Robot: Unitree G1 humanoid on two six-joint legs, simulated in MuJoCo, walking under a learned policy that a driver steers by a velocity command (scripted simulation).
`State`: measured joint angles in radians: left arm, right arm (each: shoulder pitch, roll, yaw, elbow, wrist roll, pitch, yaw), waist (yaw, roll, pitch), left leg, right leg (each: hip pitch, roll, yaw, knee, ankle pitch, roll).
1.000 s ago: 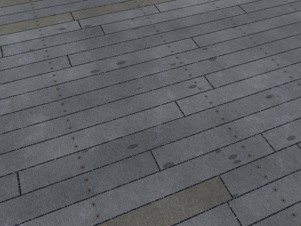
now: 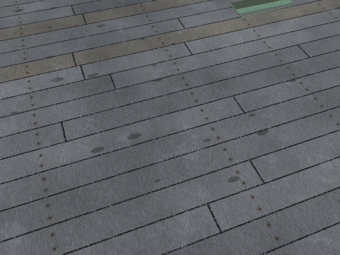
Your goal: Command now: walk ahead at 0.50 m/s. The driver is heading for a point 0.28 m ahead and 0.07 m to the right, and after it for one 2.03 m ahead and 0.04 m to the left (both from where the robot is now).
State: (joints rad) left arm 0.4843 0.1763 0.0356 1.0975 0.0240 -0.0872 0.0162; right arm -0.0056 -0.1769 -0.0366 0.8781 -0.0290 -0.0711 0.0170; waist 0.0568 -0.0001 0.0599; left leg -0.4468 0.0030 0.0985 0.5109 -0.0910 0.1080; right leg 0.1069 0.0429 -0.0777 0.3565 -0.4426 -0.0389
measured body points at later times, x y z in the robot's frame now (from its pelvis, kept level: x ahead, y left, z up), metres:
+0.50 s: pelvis +0.20 +0.00 +0.01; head +0.22 -0.01 +0.46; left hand +0.29 +0.23 -0.13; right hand +0.17 -0.22 -0.15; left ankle +0.12 +0.08 -0.72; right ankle +0.28 -0.08 -0.73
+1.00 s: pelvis +0.23 +0.01 +0.02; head +0.23 +0.01 +0.47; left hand +0.23 +0.24 -0.14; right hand +0.20 -0.20 -0.14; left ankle +0.19 +0.12 -0.72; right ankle +0.28 -0.08 -0.72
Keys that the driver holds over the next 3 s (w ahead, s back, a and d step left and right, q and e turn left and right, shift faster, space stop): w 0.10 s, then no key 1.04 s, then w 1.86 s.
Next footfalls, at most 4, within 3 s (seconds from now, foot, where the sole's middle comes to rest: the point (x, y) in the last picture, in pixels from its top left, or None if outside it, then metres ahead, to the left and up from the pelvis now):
0.48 right None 0.32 -0.08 -0.76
0.72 left None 0.23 0.12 -0.76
1.94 left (166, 189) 0.72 0.07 -0.76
2.50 right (206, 132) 1.04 -0.10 -0.76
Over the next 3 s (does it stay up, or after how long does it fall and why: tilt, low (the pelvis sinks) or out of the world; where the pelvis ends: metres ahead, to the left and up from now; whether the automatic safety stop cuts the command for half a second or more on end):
stays up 1.13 -0.01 0.01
